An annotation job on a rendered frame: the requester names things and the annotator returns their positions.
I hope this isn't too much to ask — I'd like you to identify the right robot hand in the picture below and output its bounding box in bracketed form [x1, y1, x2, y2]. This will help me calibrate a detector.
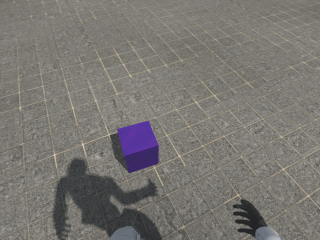
[233, 199, 268, 238]

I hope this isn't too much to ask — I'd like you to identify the carton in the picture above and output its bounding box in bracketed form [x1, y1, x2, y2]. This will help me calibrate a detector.
[117, 121, 159, 173]

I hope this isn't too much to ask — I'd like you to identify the right robot forearm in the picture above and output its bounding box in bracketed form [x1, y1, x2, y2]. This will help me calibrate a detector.
[255, 226, 285, 240]

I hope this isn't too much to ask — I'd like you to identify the robot left thigh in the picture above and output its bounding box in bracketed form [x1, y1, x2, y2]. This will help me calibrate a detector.
[109, 227, 141, 240]

